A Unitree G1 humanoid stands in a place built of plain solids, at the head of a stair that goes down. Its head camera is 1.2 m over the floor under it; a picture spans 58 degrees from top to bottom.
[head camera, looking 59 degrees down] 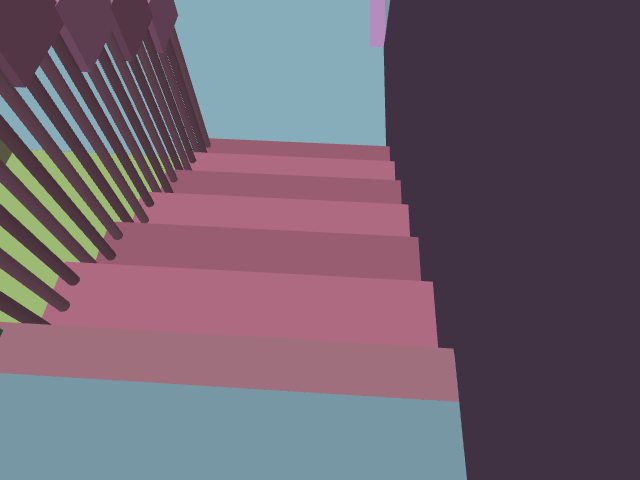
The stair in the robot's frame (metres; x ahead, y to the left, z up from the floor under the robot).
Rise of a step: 0.17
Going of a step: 0.29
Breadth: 1.31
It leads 3 degrees to the right of straight ahead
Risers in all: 7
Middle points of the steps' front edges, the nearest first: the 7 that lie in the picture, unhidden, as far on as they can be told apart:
0.41 0.28 0.00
0.69 0.26 -0.17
0.98 0.24 -0.34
1.27 0.23 -0.51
1.56 0.21 -0.68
1.84 0.19 -0.85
2.13 0.17 -1.02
